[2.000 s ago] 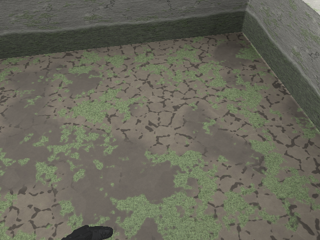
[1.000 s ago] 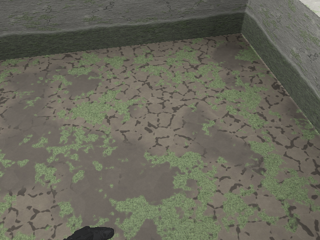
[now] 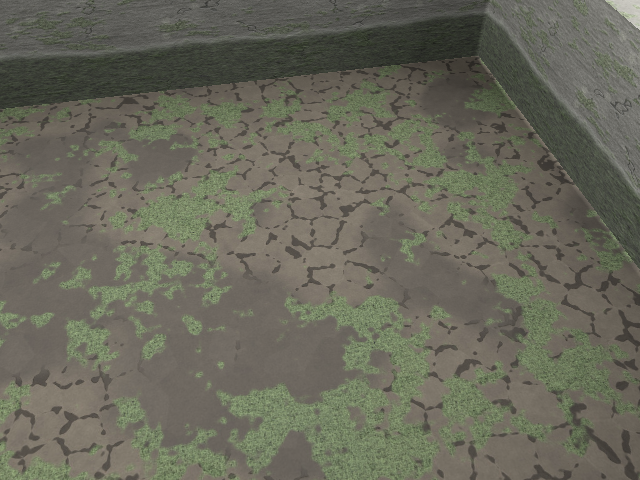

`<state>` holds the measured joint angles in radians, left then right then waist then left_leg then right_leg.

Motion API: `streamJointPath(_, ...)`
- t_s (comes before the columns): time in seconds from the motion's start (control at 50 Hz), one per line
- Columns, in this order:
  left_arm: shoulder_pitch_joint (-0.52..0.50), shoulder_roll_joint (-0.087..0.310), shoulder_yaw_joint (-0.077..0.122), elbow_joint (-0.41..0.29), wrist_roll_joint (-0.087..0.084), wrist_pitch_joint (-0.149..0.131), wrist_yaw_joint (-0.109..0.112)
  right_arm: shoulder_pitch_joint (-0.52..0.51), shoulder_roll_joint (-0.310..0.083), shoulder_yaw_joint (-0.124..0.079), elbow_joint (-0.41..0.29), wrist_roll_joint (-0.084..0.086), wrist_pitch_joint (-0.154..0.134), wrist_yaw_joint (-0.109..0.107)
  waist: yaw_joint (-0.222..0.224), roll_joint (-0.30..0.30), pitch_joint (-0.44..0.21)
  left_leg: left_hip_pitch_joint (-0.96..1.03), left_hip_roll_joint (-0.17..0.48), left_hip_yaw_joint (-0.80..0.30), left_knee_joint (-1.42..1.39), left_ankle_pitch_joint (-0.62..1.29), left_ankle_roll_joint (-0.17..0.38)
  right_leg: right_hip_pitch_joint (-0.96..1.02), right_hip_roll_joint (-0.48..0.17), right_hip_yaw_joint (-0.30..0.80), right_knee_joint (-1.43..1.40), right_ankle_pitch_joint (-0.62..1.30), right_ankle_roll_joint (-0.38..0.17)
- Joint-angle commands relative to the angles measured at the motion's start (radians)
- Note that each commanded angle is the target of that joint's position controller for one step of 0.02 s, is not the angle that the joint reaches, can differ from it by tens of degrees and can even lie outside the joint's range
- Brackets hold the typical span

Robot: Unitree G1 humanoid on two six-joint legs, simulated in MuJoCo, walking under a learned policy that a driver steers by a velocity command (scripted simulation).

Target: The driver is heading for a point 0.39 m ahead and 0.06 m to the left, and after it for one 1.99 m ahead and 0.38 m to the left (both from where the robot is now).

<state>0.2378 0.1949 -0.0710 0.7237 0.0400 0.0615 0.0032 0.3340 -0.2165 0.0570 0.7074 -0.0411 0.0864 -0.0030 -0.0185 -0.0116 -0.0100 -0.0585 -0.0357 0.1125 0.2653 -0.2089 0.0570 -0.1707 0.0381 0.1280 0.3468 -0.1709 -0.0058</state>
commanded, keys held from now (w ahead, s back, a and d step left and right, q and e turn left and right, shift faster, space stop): no key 0.06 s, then w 0.94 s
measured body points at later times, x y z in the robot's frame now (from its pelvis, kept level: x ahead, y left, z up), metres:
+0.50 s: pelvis +0.00 +0.00 -0.02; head -0.01 +0.00 +0.43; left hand +0.17 +0.20 -0.11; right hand +0.18 -0.20 -0.11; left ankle -0.04 +0.08 -0.75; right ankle +0.01 -0.12 -0.75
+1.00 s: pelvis -0.01 -0.02 -0.02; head -0.02 -0.02 +0.43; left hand +0.20 +0.16 -0.10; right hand +0.17 -0.22 -0.11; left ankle -0.04 +0.08 -0.75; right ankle +0.01 -0.12 -0.75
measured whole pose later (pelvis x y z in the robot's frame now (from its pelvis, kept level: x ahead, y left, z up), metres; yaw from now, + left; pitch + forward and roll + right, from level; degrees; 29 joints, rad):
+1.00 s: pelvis -0.01 -0.02 -0.02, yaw +0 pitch -2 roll +0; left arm 0.05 0.14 -0.07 0.62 0.02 0.08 0.00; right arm 0.18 -0.15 0.05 0.57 -0.02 0.05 0.00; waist 0.00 0.01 -0.01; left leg -0.21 0.03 0.10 0.64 -0.39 0.02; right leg -0.29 0.09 0.09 0.64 -0.30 -0.04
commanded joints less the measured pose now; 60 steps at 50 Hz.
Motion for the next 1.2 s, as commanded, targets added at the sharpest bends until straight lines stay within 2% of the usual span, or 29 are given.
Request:
streamJointPath(0.02, -0.009, 0.076, 0.015, -0.074, 0.001, -0.012, 0.006, 0.017, -0.092, -0.019, -0.051, -0.001, -0.012, -0.004, 0.003, -0.001, -0.003, 0.071, 0.135, -0.144, -0.039, 0.177, 0.048, -0.091, -0.094, 0.085, -0.04, 0.153, -0.084)
streamJointPath(0.06, 0.002, 0.078, 0.015, -0.074, 0.0, -0.013, 0.008, 0.03, -0.095, -0.018, -0.042, -0.001, -0.011, -0.006, 0.002, -0.001, 0.001, 0.072, 0.133, -0.144, -0.041, 0.181, 0.048, -0.096, -0.092, 0.081, -0.039, 0.148, -0.081)
streamJointPath(0.08, -0.084, 0.042, 0.025, -0.071, -0.027, -0.009, 0.003, -0.097, -0.041, -0.012, -0.08, 0.025, -0.027, 0.0, 0.038, -0.045, -0.024, 0.016, 0.168, -0.141, 0.004, 0.222, 0.001, -0.049, -0.093, 0.058, -0.065, 0.132, -0.046)
streamJointPath(0.1, -0.082, 0.029, 0.02, -0.073, -0.027, -0.004, 0.002, -0.095, -0.046, -0.012, -0.084, 0.026, -0.037, 0.0, 0.033, -0.015, -0.054, 0.006, 0.149, -0.135, -0.003, 0.171, -0.017, -0.018, -0.091, 0.064, -0.061, 0.133, -0.041)
streamJointPath(0.12, -0.096, 0.026, 0.02, -0.07, -0.028, -0.001, 0.004, -0.093, -0.046, -0.012, -0.085, 0.027, -0.043, -0.002, 0.026, -0.003, -0.05, -0.011, 0.139, -0.131, -0.006, 0.145, -0.027, -0.007, -0.087, 0.06, -0.055, 0.143, -0.04)
streamJointPath(0.2, -0.112, 0.025, 0.021, -0.068, -0.02, 0.005, 0.013, -0.089, -0.055, -0.017, -0.094, 0.025, -0.04, -0.005, 0.022, 0.029, -0.031, -0.009, 0.12, -0.12, 0.041, 0.091, -0.013, -0.065, -0.052, 0.02, 0.015, 0.088, -0.047)
streamJointPath(0.34, -0.161, 0.013, 0.028, -0.098, -0.009, 0.0, 0.01, -0.157, -0.047, -0.026, -0.149, 0.027, -0.029, -0.01, 0.027, 0.047, 0.008, -0.053, 0.152, -0.136, 0.127, 0.123, 0.025, -0.148, -0.017, -0.023, 0.126, 0.038, -0.041)
streamJointPath(0.5, -0.217, 0.008, 0.031, -0.137, -0.01, -0.009, 0.007, -0.223, -0.018, -0.032, -0.21, 0.021, -0.022, -0.009, 0.025, 0.019, -0.05, -0.061, 0.123, -0.102, 0.234, 0.144, -0.003, -0.121, -0.019, -0.021, 0.192, 0.2, -0.048)
streamJointPath(0.62, -0.25, 0.01, 0.03, -0.159, -0.012, -0.009, 0.002, -0.251, -0.002, -0.032, -0.233, 0.017, -0.023, -0.008, 0.029, 0.015, -0.077, -0.077, 0.116, -0.092, 0.273, 0.108, -0.022, -0.115, -0.024, -0.012, 0.209, 0.232, -0.051)
streamJointPath(0.76, -0.282, 0.006, 0.026, -0.179, -0.014, -0.011, -0.007, -0.271, 0.011, -0.031, -0.247, 0.016, -0.028, -0.004, 0.032, 0.017, -0.079, -0.111, 0.118, -0.091, 0.281, 0.024, -0.035, -0.122, -0.028, -0.001, 0.208, 0.197, -0.052)
streamJointPath(0.78, -0.244, 0.015, 0.027, -0.159, -0.027, -0.006, 0.009, -0.219, 0.011, -0.032, -0.226, 0.014, -0.039, -0.004, 0.01, 0.013, -0.136, -0.075, 0.095, -0.072, 0.265, -0.174, -0.038, -0.108, -0.031, 0.045, 0.162, -0.001, -0.055)
streamJointPath(0.8, -0.283, 0.018, 0.027, -0.173, -0.032, 0.001, 0.011, -0.238, 0.025, -0.024, -0.232, 0.016, -0.042, -0.001, 0.008, -0.005, -0.054, -0.108, 0.092, -0.074, 0.259, -0.181, -0.039, -0.155, -0.031, 0.055, 0.145, -0.045, -0.055)
streamJointPath(0.86, -0.294, 0.016, 0.025, -0.185, -0.03, 0.008, 0.008, -0.238, 0.021, -0.021, -0.232, 0.017, -0.051, 0.001, 0.015, -0.006, -0.009, -0.125, 0.099, -0.084, 0.26, -0.173, -0.033, -0.192, -0.028, 0.062, 0.131, -0.097, -0.052)
streamJointPath(0.88, -0.324, 0.006, 0.022, -0.209, -0.026, 0.0, -0.01, -0.286, 0.019, -0.018, -0.255, 0.023, -0.044, -0.001, 0.039, 0.005, 0.027, -0.158, 0.127, -0.108, 0.266, 0.006, -0.033, -0.196, -0.024, 0.012, 0.188, 0.09, -0.049)
streamJointPath(0.9, -0.293, -0.001, 0.022, -0.2, -0.012, -0.008, -0.015, -0.269, 0.002, -0.027, -0.248, 0.019, -0.043, -0.002, 0.045, 0.025, -0.033, -0.143, 0.134, -0.115, 0.269, 0.021, -0.029, -0.156, -0.022, 0.007, 0.2, 0.125, -0.051)
streamJointPath(0.92, -0.246, 0.012, 0.024, -0.173, -0.021, -0.007, 0.001, -0.206, 0.001, -0.03, -0.224, 0.013, -0.053, -0.003, 0.02, 0.019, -0.105, -0.098, 0.109, -0.089, 0.26, -0.165, -0.032, -0.128, -0.02, 0.045, 0.16, -0.041, -0.054)
streamJointPath(0.94, -0.283, 0.015, 0.025, -0.184, -0.027, -0.003, 0.004, -0.22, 0.016, -0.023, -0.229, 0.015, -0.056, -0.002, 0.015, 0.0, -0.043, -0.122, 0.103, -0.086, 0.257, -0.169, -0.034, -0.16, -0.02, 0.051, 0.15, -0.061, -0.054)
streamJointPath(0.96, -0.294, 0.012, 0.024, -0.19, -0.028, 0.0, 0.005, -0.225, 0.018, -0.022, -0.228, 0.015, -0.058, -0.002, 0.018, 0.0, -0.034, -0.124, 0.103, -0.086, 0.257, -0.168, -0.033, -0.167, -0.022, 0.056, 0.148, -0.068, -0.055)
streamJointPath(0.98, -0.327, 0.001, 0.02, -0.215, -0.024, -0.005, -0.011, -0.279, 0.014, -0.021, -0.251, 0.023, -0.049, -0.003, 0.042, 0.014, 0.014, -0.16, 0.126, -0.107, 0.268, 0.014, -0.034, -0.177, -0.025, 0.012, 0.198, 0.12, -0.054)
streamJointPath(1.02, -0.29, -0.001, 0.02, -0.202, -0.011, -0.013, -0.016, -0.256, 0.003, -0.029, -0.245, 0.015, -0.043, -0.005, 0.044, 0.02, -0.056, -0.133, 0.128, -0.103, 0.285, 0.036, -0.036, -0.144, -0.022, 0.005, 0.211, 0.172, -0.056)
streamJointPath(1.04, -0.25, 0.009, 0.022, -0.179, -0.024, -0.011, 0.002, -0.193, 0.004, -0.032, -0.221, 0.01, -0.053, -0.006, 0.017, 0.007, -0.132, -0.083, 0.103, -0.077, 0.276, -0.155, -0.04, -0.118, -0.021, 0.047, 0.168, -0.006, -0.059)
streamJointPath(1.06, -0.291, 0.011, 0.022, -0.191, -0.029, -0.006, 0.005, -0.207, 0.018, -0.025, -0.225, 0.012, -0.055, -0.004, 0.011, -0.012, -0.065, -0.108, 0.098, -0.075, 0.272, -0.162, -0.041, -0.152, -0.023, 0.056, 0.155, -0.031, -0.06)
streamJointPath(1.08, -0.302, 0.009, 0.022, -0.198, -0.03, -0.001, 0.005, -0.215, 0.017, -0.024, -0.225, 0.012, -0.057, -0.003, 0.014, -0.01, -0.045, -0.114, 0.097, -0.076, 0.274, -0.163, -0.039, -0.167, -0.026, 0.063, 0.148, -0.046, -0.06)
streamJointPath(1.1, -0.335, -0.002, 0.017, -0.222, -0.026, -0.005, -0.011, -0.271, 0.015, -0.023, -0.247, 0.018, -0.046, -0.004, 0.037, 0.006, 0.007, -0.149, 0.121, -0.097, 0.284, 0.02, -0.041, -0.183, -0.027, 0.016, 0.198, 0.14, -0.059)
streamJointPath(1.12, -0.302, -0.006, 0.018, -0.212, -0.016, -0.01, -0.015, -0.257, 0.002, -0.03, -0.242, 0.013, -0.043, -0.005, 0.043, 0.02, -0.046, -0.129, 0.125, -0.099, 0.293, 0.036, -0.04, -0.158, -0.025, 0.01, 0.208, 0.169, -0.059)
streamJointPath(1.14, -0.293, -0.002, 0.018, -0.207, -0.013, -0.014, -0.016, -0.247, 0.004, -0.031, -0.241, 0.011, -0.041, -0.005, 0.04, 0.015, -0.065, -0.121, 0.125, -0.096, 0.3, 0.045, -0.041, -0.149, -0.023, 0.007, 0.214, 0.187, -0.06)
streamJointPath(1.16, -0.252, 0.01, 0.021, -0.183, -0.026, -0.013, 0.002, -0.186, 0.004, -0.034, -0.218, 0.008, -0.051, -0.006, 0.014, 0.002, -0.141, -0.071, 0.102, -0.072, 0.29, -0.148, -0.045, -0.123, -0.022, 0.051, 0.169, 0.007, -0.063)
streamJointPath(1.18, -0.293, 0.012, 0.021, -0.196, -0.031, -0.008, 0.004, -0.202, 0.017, -0.027, -0.222, 0.01, -0.054, -0.005, 0.008, -0.014, -0.072, -0.099, 0.098, -0.07, 0.283, -0.155, -0.044, -0.157, -0.025, 0.06, 0.156, -0.02, -0.065)
streamJointPath(1.2, -0.336, -0.001, 0.017, -0.224, -0.025, -0.01, -0.012, -0.266, 0.015, -0.025, -0.245, 0.016, -0.044, -0.006, 0.034, 0.006, -0.007, -0.142, 0.121, -0.092, 0.291, 0.021, -0.045, -0.178, -0.028, 0.017, 0.201, 0.158, -0.062)
Velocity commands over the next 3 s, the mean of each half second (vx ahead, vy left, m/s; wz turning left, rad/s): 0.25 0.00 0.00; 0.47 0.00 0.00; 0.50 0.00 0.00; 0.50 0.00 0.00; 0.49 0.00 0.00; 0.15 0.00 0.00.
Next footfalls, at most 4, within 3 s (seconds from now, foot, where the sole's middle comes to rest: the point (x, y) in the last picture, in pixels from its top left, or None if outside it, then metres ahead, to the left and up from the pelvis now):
none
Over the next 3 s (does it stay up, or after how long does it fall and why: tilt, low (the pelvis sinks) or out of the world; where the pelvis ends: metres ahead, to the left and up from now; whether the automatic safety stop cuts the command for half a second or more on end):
stays up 0.00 -0.02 0.00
